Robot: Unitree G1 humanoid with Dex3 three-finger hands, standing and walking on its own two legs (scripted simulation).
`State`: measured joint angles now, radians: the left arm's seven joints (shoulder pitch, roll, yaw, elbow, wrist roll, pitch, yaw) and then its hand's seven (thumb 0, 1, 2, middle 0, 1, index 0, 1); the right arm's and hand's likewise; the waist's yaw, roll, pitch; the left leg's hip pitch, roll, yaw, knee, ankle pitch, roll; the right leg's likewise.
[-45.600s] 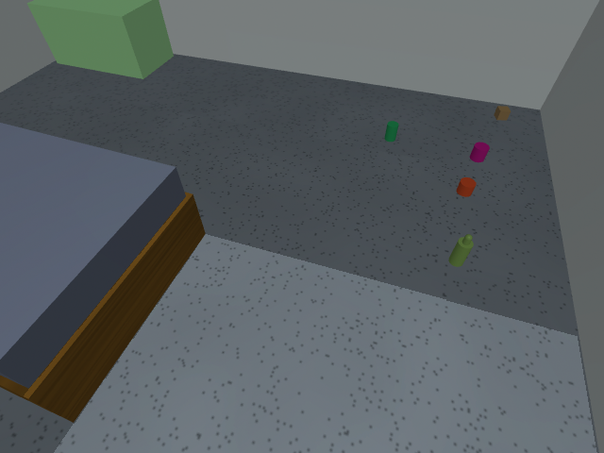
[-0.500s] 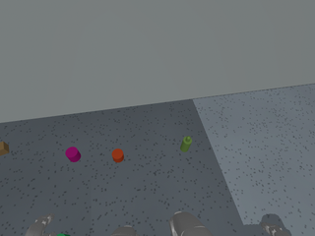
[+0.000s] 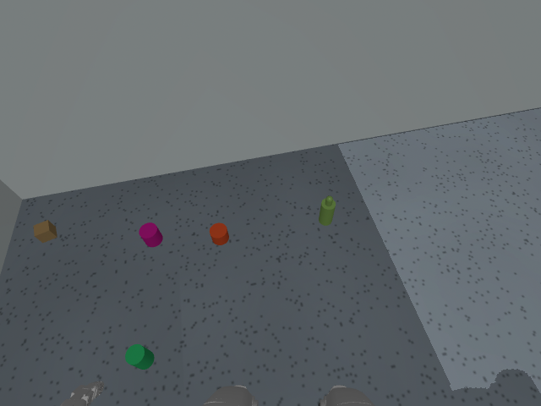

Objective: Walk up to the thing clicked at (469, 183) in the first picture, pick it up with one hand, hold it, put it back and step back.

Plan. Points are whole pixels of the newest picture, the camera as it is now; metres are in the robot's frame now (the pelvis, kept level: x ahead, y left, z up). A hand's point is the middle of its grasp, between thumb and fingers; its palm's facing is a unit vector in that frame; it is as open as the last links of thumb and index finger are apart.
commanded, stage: step back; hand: left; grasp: from above
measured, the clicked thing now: (219, 234) +0.78 +0.25 -0.73
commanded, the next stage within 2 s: stand in 1.60 s
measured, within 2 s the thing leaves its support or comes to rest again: neither
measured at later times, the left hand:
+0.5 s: hand out of the picture -0.11 +0.24 -0.14, palm faces -0.05 -0.92 -0.40, open 7.4 cm
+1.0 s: hand out of the picture -0.20 +0.24 -0.14, palm faces +0.05 -0.92 -0.38, open 7.4 cm
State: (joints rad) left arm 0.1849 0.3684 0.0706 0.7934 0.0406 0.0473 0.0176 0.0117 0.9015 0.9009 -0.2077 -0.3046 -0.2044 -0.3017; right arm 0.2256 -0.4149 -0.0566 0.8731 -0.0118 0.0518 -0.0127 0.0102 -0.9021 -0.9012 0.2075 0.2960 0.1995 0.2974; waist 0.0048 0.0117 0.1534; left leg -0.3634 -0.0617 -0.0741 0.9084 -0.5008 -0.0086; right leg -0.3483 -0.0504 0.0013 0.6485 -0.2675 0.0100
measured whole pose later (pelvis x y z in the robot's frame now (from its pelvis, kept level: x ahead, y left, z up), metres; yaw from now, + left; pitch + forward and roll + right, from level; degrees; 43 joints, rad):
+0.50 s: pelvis -0.18 -0.03 +0.00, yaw -3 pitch -3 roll +1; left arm 0.21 0.36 0.06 0.88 0.03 0.05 -0.01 0.01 0.91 0.90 -0.20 -0.30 -0.20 -0.30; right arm 0.11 -0.41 -0.06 0.85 -0.02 0.06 -0.02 0.01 -0.90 -0.90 0.21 0.30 0.20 0.30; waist 0.03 0.02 0.15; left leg -0.53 -0.03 -0.11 0.89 -0.44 -0.01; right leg -0.25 0.02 0.03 0.69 -0.39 -0.02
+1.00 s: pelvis -0.25 -0.04 +0.01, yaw +2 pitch -4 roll +0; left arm 0.23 0.38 0.07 0.99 0.03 -0.01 -0.02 0.01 0.91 0.90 -0.20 -0.30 -0.20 -0.30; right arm 0.21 -0.35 -0.04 0.98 -0.04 0.00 0.03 0.01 -0.90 -0.90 0.21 0.30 0.20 0.30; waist 0.01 0.01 0.06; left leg -0.23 0.02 -0.04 0.61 -0.35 0.00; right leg -0.24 0.01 -0.03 0.57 -0.27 -0.02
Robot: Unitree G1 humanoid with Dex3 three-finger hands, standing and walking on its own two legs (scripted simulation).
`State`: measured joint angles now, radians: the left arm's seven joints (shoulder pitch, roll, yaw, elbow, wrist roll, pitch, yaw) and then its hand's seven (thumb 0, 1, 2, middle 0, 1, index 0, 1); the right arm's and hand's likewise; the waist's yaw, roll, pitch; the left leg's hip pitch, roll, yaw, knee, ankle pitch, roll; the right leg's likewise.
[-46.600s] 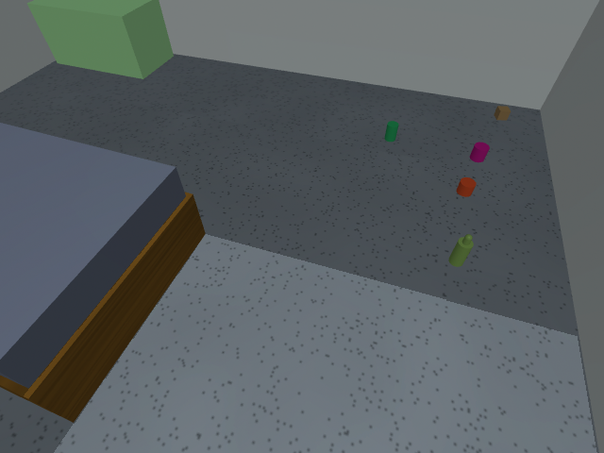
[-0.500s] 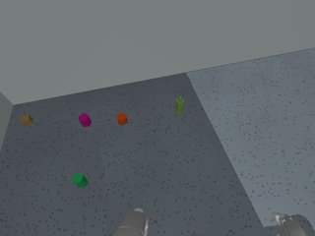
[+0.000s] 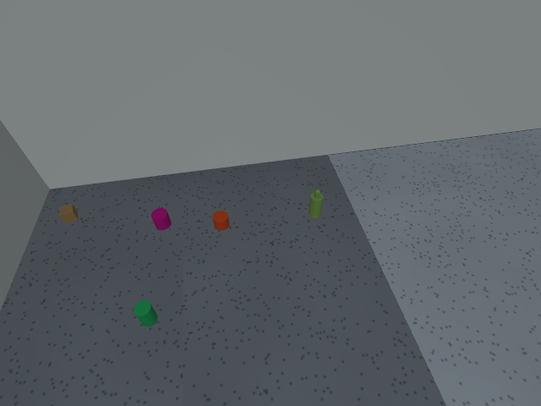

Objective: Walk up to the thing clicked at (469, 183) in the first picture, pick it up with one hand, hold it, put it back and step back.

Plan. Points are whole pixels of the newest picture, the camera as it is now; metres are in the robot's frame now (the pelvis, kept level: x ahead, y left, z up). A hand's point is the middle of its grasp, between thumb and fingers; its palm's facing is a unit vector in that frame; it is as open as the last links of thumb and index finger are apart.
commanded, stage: step back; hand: left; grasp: from above
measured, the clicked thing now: (221, 220) +1.04 +0.26 -0.73
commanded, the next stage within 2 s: stand in 0.60 s
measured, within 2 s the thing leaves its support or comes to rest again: neither
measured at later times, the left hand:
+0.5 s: hand out of the picture +0.12 +0.28 -0.15, palm faces +0.04 -0.94 -0.35, open 7.4 cm
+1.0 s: hand out of the picture +0.13 +0.26 -0.14, palm faces +0.00 -0.94 -0.33, open 7.4 cm
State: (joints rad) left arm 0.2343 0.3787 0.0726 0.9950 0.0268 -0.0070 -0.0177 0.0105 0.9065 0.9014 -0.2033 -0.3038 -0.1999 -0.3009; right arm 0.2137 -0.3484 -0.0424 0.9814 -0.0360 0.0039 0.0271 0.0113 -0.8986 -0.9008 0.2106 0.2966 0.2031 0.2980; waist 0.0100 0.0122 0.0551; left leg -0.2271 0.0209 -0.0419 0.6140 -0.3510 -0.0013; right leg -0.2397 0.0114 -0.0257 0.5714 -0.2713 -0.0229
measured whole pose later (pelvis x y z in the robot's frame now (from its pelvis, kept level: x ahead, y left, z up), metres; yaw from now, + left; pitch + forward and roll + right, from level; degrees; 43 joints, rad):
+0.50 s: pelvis +0.05 +0.02 +0.01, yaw +1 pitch -2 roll +0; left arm 0.13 0.37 0.03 1.05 0.00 -0.02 0.00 0.01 0.91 0.90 -0.20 -0.30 -0.20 -0.30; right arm 0.10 -0.32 -0.02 1.06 -0.02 -0.02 0.01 0.01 -0.90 -0.90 0.21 0.30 0.20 0.30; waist 0.02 -0.01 0.07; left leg -0.22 0.02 -0.01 0.52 -0.26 -0.01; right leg -0.16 -0.02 -0.01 0.49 -0.30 0.01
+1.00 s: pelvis +0.04 +0.01 +0.02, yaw +1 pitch -3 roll +0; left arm 0.06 0.34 0.00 1.13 0.00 -0.01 -0.01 0.01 0.91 0.90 -0.20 -0.30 -0.20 -0.30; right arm 0.06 -0.35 -0.01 1.13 -0.01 -0.01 0.01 0.01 -0.90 -0.90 0.21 0.30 0.20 0.30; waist 0.00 0.00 0.08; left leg -0.12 0.03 0.00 0.32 -0.16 -0.02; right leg -0.07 -0.01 -0.01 0.32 -0.20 0.01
